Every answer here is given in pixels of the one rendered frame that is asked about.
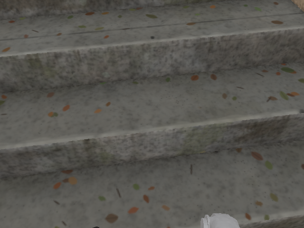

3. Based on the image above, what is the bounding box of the right robot thigh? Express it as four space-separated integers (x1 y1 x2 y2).
200 213 240 228

